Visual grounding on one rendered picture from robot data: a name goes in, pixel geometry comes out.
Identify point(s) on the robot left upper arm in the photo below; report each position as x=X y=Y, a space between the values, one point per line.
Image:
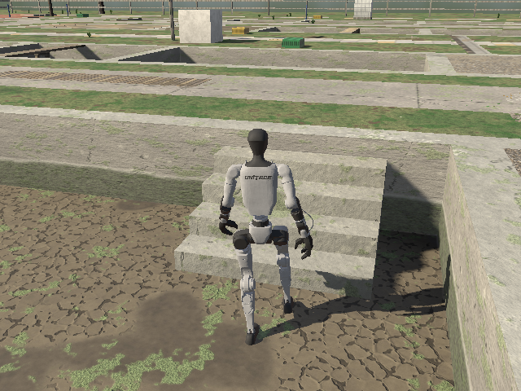
x=230 y=184

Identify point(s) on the left robot shin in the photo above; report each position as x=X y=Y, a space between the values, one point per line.
x=248 y=303

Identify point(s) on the right robot forearm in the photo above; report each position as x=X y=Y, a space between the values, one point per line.
x=299 y=220

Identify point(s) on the robot right hand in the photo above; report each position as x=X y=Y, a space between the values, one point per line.
x=308 y=241

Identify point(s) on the robot right upper arm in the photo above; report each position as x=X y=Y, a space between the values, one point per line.
x=288 y=185

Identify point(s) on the left robot forearm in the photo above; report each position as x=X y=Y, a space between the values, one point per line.
x=224 y=213

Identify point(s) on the robot left thigh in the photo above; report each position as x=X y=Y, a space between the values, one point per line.
x=244 y=255

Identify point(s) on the robot left hand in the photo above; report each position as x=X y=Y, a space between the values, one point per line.
x=229 y=223

